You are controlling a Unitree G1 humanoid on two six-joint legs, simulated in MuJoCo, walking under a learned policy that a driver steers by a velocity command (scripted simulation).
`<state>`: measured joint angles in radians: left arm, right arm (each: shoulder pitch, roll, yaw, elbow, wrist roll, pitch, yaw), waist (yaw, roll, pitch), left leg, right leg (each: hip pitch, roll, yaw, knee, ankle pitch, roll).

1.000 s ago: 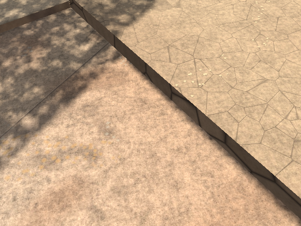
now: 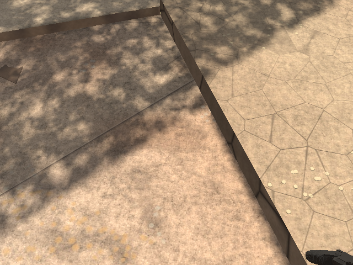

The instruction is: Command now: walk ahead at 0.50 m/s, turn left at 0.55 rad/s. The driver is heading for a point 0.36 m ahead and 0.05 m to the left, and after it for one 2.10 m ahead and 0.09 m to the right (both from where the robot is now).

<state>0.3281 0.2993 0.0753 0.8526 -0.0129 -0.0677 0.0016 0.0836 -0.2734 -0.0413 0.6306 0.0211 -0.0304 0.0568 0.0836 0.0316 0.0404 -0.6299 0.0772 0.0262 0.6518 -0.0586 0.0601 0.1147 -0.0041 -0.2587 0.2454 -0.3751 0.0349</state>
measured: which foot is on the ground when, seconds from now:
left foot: up 0.00-0.02, down 0.04-0.52, up 0.54-0.90, down 0.92-1.00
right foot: down 0.00-0.04, up 0.06-0.48, down 0.50-0.92, up 0.94-1.00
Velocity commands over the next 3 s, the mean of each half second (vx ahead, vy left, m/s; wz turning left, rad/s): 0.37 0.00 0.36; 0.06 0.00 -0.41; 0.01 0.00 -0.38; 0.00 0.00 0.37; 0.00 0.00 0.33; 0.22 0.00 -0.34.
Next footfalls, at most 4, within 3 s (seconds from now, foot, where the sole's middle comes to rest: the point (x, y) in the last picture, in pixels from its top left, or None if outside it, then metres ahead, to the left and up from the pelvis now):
0.04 left None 0.21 0.10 -0.76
0.50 right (206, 259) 0.48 -0.04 -0.76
0.92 left None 0.43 0.18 -0.76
1.34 right None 0.36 -0.07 -0.76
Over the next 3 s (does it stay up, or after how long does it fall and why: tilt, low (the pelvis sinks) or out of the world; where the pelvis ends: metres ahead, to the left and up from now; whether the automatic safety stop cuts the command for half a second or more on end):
stays up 0.44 0.01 -0.01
